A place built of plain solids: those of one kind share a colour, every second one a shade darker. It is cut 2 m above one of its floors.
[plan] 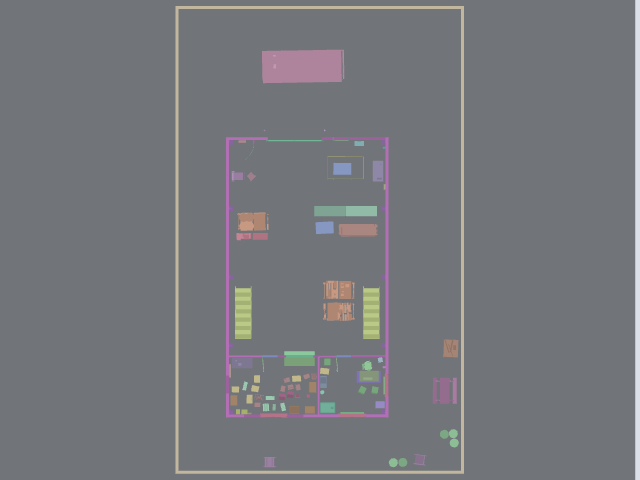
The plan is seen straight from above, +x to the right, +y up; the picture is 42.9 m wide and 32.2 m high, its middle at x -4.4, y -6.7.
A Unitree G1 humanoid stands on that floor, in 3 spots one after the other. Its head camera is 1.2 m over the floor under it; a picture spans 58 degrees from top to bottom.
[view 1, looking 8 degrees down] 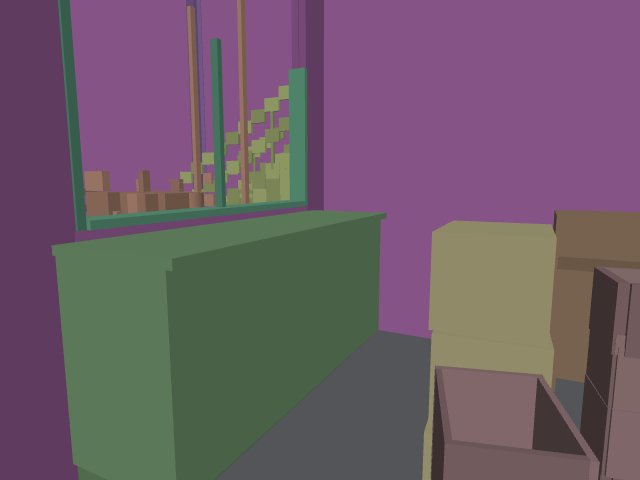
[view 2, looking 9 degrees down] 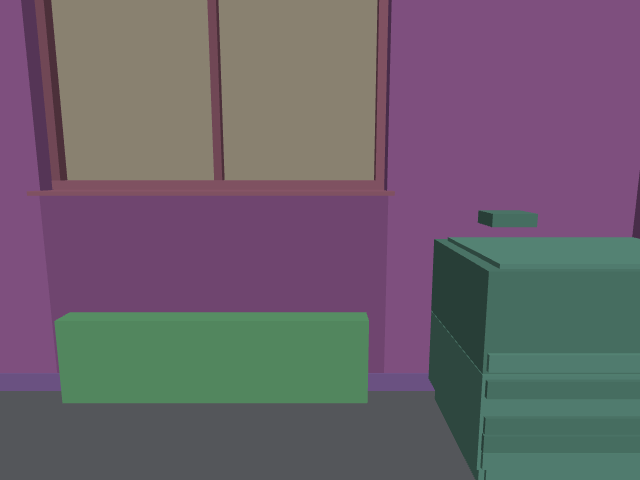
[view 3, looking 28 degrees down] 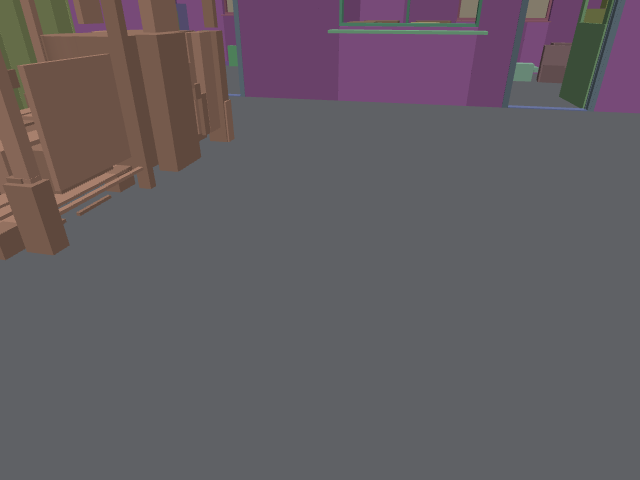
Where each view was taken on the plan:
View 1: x -7.75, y -16.15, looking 27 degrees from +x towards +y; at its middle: hatch_counter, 2.29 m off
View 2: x -2.80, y -16.15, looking -90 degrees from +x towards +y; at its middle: wall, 2.28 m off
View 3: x -6.10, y -7.85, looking -77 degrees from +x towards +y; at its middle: ground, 2.56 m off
